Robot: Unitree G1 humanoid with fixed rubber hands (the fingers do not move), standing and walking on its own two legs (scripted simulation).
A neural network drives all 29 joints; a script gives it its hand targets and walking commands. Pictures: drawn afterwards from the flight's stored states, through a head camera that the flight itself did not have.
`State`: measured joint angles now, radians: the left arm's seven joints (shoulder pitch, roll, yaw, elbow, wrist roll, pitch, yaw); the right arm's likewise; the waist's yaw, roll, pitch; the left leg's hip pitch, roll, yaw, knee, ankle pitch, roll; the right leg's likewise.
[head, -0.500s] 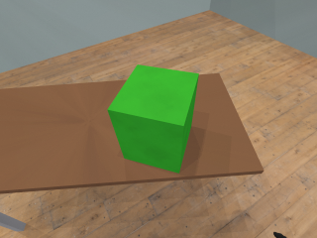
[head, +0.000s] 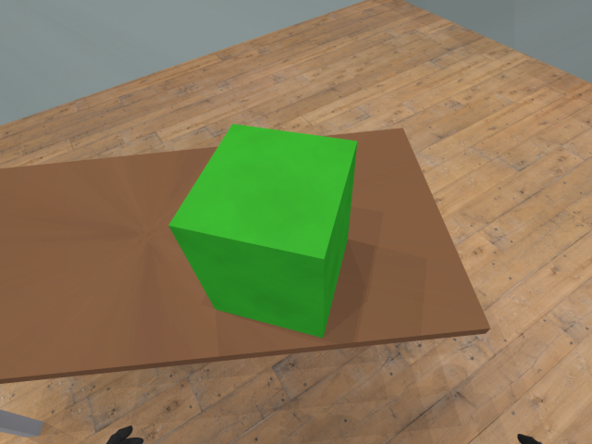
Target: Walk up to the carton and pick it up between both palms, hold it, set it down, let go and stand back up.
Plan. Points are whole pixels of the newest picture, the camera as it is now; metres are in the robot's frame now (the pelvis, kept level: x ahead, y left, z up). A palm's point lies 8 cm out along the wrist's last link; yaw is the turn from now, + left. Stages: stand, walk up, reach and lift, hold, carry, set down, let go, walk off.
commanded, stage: walk up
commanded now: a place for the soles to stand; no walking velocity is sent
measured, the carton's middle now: (279, 233) +0.41 +0.05 +0.00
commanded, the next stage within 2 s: reach and lift in 1.36 s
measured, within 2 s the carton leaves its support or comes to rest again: neither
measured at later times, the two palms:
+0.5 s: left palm out of the picture +0.07 +0.33 -0.11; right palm out of the picture +0.11 -0.27 -0.10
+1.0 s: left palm out of the picture +0.02 +0.33 -0.12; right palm out of the picture +0.08 -0.26 -0.11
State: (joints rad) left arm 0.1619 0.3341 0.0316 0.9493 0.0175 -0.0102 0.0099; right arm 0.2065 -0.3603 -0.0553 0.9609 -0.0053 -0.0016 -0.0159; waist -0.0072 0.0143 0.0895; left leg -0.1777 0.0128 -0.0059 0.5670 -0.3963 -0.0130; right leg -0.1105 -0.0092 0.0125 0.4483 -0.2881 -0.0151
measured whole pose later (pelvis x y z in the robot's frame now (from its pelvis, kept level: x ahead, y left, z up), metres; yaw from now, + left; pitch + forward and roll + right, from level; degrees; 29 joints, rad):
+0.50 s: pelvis +0.00 +0.02 +0.00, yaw +2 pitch -3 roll +0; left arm 0.11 0.36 0.04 1.06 -0.01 0.01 0.00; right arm 0.10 -0.34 -0.02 1.05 0.01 -0.02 -0.02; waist 0.00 -0.01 0.07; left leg -0.13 0.01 -0.03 0.36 -0.17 -0.02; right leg -0.03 -0.03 -0.03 0.31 -0.23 0.03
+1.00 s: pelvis -0.01 +0.03 +0.00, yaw +5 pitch -3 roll -1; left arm 0.15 0.34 0.05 1.07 0.00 0.00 0.00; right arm 0.15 -0.34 -0.03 1.05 0.00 -0.02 -0.02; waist 0.00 0.00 0.07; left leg -0.18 -0.01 -0.08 0.36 -0.14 -0.01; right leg -0.05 -0.05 -0.07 0.31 -0.21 0.04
